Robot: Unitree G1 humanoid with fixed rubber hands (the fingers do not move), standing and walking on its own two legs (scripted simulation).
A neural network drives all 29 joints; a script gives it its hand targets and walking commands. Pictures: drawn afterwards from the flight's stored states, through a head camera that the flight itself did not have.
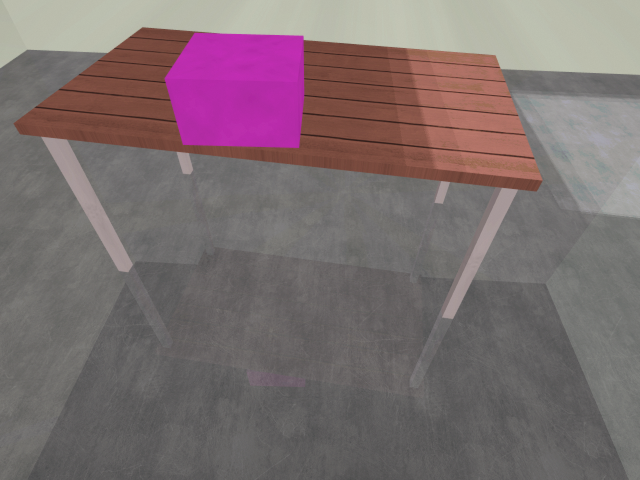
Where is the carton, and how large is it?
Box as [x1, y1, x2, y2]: [164, 33, 303, 147]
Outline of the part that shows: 194,33 164,78 183,144 298,147 303,103 303,36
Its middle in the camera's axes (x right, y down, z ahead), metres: -0.20 -0.40 +1.03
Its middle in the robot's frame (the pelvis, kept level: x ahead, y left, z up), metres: +1.07 +0.18 -0.01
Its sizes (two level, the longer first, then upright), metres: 0.300 0.282 0.174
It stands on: a table, 0.68 m high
